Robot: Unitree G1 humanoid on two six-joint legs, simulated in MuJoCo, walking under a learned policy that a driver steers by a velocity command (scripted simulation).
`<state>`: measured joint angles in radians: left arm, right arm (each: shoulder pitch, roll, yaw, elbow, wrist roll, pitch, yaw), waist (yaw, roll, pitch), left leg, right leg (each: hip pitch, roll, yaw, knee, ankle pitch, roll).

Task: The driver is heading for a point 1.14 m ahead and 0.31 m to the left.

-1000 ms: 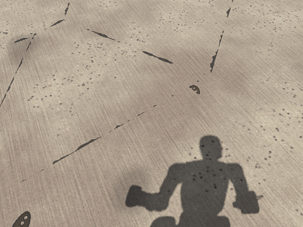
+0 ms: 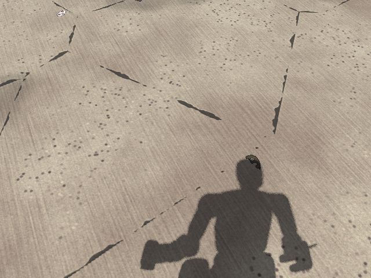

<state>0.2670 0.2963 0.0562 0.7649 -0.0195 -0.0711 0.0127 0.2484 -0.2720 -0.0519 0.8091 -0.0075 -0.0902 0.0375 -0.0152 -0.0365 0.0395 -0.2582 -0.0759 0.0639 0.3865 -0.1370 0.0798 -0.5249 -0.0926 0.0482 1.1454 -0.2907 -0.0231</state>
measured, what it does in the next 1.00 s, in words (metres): walks ahead: right foot, then left foot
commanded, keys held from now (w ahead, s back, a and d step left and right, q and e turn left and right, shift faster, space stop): w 0.58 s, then w+q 0.42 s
